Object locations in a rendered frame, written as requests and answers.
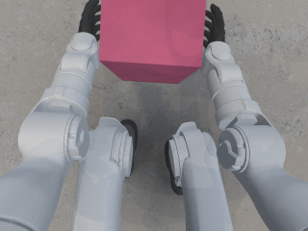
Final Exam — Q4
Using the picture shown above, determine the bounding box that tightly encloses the robot right foot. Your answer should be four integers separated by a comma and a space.
165, 138, 183, 195

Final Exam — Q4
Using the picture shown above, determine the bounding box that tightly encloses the carton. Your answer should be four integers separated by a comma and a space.
98, 0, 207, 84

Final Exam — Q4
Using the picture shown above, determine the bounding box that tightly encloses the right robot forearm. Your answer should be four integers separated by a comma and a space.
200, 41, 286, 155

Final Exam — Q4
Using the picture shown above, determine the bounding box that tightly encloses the left robot shin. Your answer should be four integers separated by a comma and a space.
78, 116, 129, 166

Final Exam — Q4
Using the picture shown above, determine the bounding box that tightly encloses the robot right upper arm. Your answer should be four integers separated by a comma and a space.
217, 125, 308, 231

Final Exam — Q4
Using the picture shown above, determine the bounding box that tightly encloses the left robot hand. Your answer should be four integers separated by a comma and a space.
78, 0, 101, 41

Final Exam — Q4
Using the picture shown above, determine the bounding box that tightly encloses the left robot forearm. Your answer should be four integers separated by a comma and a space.
17, 32, 100, 154

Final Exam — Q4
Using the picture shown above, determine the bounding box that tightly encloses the robot left upper arm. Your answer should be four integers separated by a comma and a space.
0, 111, 90, 231

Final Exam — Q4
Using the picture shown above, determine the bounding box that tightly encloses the right robot hand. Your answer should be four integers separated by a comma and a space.
203, 4, 225, 49

